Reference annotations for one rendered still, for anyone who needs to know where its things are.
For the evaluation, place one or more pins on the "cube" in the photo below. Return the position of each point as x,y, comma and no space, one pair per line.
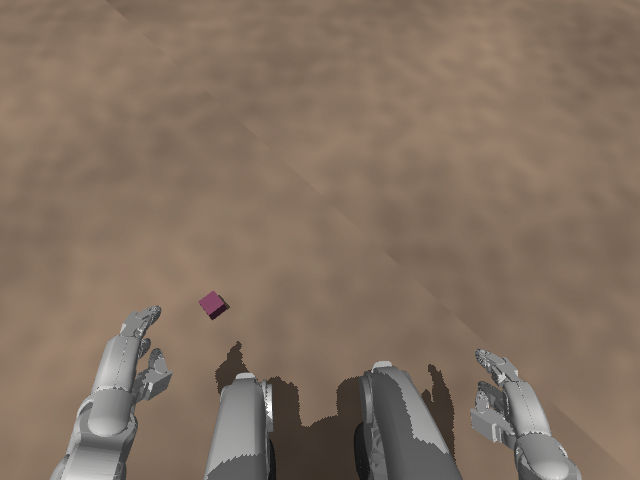
212,305

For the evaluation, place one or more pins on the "right robot foot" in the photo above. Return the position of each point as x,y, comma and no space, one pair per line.
361,458

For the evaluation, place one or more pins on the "left robot hand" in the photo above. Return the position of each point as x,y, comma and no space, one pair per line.
117,368

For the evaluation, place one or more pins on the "left robot arm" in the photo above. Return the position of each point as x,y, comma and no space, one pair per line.
101,439

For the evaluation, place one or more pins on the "right robot hand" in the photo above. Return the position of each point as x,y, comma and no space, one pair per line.
517,409

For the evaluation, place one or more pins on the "right robot arm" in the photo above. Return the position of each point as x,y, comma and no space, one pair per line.
542,457

